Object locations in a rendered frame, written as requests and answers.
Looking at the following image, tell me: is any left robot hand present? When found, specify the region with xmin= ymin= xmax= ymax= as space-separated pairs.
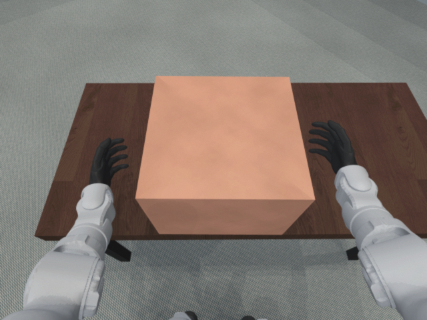
xmin=89 ymin=138 xmax=129 ymax=187

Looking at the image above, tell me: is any robot left upper arm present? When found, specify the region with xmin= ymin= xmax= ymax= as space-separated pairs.
xmin=2 ymin=251 xmax=105 ymax=320

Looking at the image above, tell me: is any right robot forearm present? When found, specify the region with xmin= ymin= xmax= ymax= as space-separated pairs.
xmin=334 ymin=165 xmax=427 ymax=251

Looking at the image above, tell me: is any table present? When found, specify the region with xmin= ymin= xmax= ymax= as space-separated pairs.
xmin=34 ymin=83 xmax=427 ymax=262

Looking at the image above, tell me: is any robot right upper arm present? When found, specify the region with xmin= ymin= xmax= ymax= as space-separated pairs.
xmin=358 ymin=234 xmax=427 ymax=320

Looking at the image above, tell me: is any right robot hand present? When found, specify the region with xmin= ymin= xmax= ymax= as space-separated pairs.
xmin=309 ymin=120 xmax=358 ymax=174

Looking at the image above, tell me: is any left robot forearm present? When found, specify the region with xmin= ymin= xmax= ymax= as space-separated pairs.
xmin=23 ymin=183 xmax=115 ymax=309

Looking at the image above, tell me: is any carton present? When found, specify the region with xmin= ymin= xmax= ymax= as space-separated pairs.
xmin=135 ymin=76 xmax=315 ymax=235

